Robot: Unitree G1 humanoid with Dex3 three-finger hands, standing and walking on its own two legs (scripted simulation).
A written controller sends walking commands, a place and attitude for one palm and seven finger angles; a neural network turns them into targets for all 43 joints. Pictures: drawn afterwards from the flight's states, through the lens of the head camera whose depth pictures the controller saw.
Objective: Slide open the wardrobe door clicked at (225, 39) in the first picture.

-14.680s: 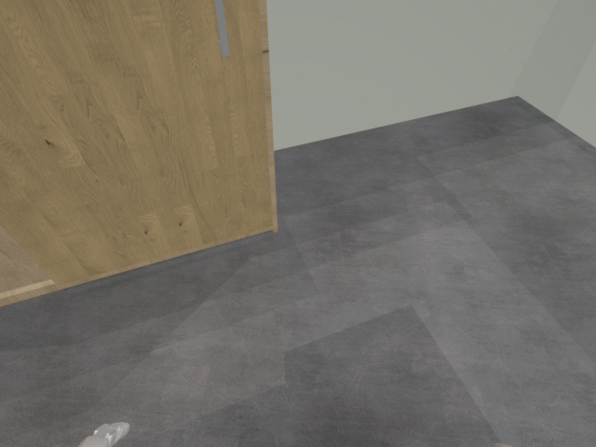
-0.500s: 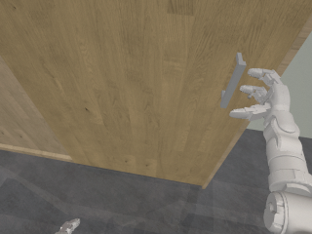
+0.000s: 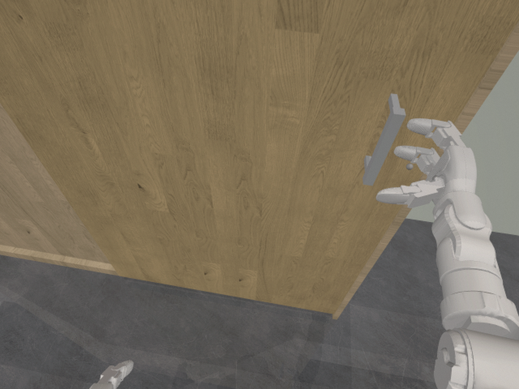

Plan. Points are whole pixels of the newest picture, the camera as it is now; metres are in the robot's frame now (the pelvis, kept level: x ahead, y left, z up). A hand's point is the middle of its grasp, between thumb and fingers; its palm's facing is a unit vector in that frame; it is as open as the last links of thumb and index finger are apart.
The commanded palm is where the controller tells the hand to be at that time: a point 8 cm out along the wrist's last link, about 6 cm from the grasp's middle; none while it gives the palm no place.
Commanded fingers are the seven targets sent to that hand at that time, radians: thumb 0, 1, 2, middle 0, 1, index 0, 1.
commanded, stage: move the hooked fingers beside the handle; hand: right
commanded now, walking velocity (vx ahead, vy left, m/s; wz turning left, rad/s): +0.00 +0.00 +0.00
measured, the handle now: (380, 142) +0.49 -0.14 +0.14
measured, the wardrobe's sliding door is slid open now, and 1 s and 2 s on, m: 0.00 0.00 0.00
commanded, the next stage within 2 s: feel for the door with the fingertips in 1.24 s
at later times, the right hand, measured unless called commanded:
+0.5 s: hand (408, 172) +0.43 -0.17 +0.13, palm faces +0.07 +1.00 +0.03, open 14.0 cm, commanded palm +0.39 -0.23 +0.14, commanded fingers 0.00 0.50 -0.30 0.30 1.20 0.30 1.20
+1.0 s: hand (410, 179) +0.41 -0.17 +0.14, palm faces +0.07 +1.00 +0.02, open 14.0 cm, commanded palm +0.39 -0.23 +0.15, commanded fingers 0.00 0.50 -0.30 0.30 1.20 0.30 1.20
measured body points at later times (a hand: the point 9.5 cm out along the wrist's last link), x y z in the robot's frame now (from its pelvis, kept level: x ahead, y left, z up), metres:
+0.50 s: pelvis +0.00 +0.00 +0.00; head +0.02 +0.00 +0.45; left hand +0.09 +0.25 -0.11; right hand +0.42 -0.23 +0.14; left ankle -0.02 +0.10 -0.73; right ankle -0.01 -0.11 -0.73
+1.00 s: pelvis -0.01 -0.01 +0.00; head +0.01 +0.00 +0.45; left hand +0.10 +0.24 -0.11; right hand +0.40 -0.22 +0.14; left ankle -0.02 +0.10 -0.73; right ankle -0.01 -0.11 -0.73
